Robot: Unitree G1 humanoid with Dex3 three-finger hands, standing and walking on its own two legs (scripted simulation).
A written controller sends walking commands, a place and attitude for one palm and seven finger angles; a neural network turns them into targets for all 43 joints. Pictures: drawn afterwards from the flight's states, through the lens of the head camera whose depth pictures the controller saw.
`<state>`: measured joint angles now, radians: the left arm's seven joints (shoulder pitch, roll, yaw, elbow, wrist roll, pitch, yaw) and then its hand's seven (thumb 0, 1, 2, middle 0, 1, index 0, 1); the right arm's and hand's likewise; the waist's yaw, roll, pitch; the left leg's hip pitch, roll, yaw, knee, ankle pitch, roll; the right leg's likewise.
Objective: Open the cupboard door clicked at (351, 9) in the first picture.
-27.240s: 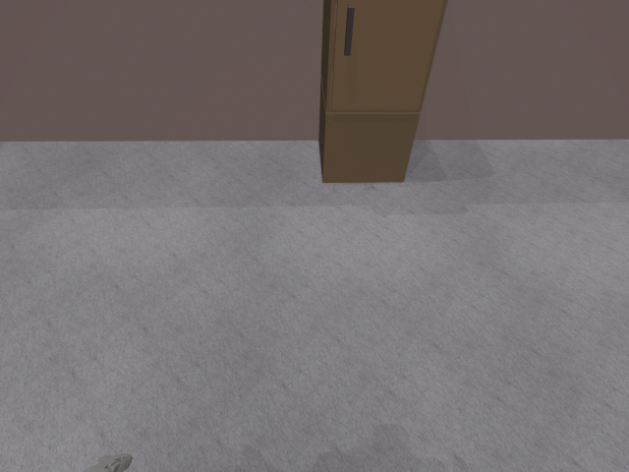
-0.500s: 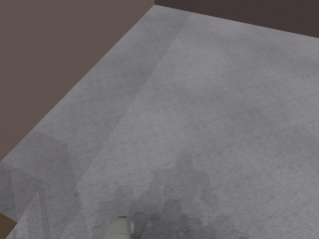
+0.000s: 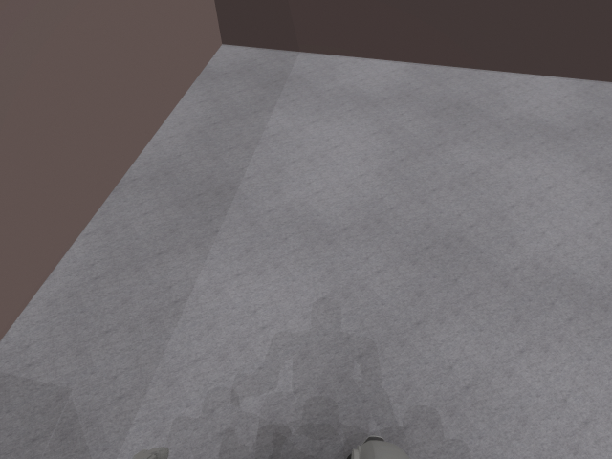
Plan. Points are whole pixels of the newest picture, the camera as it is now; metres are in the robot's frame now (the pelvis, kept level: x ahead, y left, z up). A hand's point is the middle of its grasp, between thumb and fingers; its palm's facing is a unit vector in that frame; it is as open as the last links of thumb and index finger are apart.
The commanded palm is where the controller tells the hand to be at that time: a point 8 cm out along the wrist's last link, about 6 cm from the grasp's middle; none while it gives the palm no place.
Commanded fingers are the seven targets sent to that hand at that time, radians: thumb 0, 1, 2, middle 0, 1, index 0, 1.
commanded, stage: walk to a spot facing it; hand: left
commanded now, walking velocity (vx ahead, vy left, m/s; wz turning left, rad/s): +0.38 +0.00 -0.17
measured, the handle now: out of the picture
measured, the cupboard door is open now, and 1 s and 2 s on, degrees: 48 48 48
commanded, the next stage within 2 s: turn to face it in 0.44 s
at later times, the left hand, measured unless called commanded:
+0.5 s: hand (217, 441) +0.18 +0.15 -0.19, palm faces +0.09 -0.99 -0.14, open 7.3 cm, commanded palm none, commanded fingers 0.00 0.90 0.90 -0.20 -0.30 -0.20 -0.30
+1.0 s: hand (235, 284) +0.44 +0.15 -0.16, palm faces +0.25 -0.94 -0.22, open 7.4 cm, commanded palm none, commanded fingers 0.00 0.90 0.90 -0.20 -0.30 -0.20 -0.30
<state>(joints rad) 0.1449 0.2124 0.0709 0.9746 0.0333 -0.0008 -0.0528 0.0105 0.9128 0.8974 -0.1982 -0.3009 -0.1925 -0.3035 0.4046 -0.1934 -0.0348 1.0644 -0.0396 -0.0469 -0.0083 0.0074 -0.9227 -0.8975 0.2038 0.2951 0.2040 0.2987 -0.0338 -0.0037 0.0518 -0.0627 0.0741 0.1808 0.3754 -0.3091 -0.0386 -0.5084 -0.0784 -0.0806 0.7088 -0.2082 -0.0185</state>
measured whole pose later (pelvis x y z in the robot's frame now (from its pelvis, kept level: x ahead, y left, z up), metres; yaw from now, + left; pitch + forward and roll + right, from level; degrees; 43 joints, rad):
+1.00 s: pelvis +0.37 -0.05 +0.00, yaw +15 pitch +0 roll +1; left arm 0.14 0.18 0.05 0.92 0.03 0.00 0.02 0.01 0.91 0.90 -0.20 -0.30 -0.20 -0.30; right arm 0.25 -0.21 -0.07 1.01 -0.02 0.06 0.00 0.01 -0.92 -0.90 0.20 0.29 0.20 0.30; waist -0.05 -0.01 0.06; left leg -0.49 0.03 0.05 1.08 -0.47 -0.04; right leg -0.29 -0.10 -0.15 0.56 -0.27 -0.01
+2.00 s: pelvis +0.44 -0.08 -0.01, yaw +52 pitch +1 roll +0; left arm 0.15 0.25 0.07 0.89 0.02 0.06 0.00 0.01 0.91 0.90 -0.20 -0.30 -0.20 -0.30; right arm 0.16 -0.22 -0.04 0.89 -0.03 0.04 0.00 0.01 -0.91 -0.90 0.21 0.30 0.21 0.30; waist -0.01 -0.02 0.11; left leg -0.32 0.01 -0.05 0.55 -0.25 -0.01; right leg -0.45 -0.07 -0.03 0.94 -0.46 0.07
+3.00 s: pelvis +0.50 -0.11 +0.00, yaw +89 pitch +0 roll +2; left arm 0.20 0.20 0.04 0.87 0.03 0.02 0.01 0.01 0.91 0.90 -0.21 -0.30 -0.20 -0.30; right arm 0.12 -0.26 -0.07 0.91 -0.01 0.08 0.03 0.01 -0.91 -0.90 0.20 0.29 0.20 0.30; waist -0.01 -0.04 0.12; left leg -0.42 0.01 0.06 0.88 -0.44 -0.06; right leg -0.20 -0.13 -0.16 0.53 -0.32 0.02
